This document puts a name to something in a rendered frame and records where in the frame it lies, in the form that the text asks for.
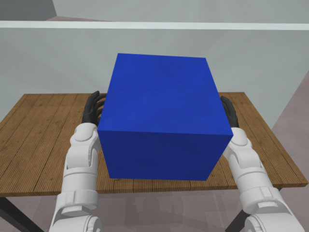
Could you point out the robot right hand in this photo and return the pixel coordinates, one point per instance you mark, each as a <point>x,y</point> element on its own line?
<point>230,112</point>

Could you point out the carton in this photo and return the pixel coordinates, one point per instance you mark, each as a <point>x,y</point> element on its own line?
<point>162,119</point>

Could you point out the left robot upper arm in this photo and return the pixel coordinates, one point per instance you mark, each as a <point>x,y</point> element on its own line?
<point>88,223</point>

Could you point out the robot left forearm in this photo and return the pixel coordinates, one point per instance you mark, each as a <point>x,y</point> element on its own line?
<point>78,195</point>

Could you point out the right robot upper arm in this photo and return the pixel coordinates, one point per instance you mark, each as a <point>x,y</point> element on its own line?
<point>272,222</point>

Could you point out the robot right forearm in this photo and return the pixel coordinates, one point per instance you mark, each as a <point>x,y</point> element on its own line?
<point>257,195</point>

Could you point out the robot left hand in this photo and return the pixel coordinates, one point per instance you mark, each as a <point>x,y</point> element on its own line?
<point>91,112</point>

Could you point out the table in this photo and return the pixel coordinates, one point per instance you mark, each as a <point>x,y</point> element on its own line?
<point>35,139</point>

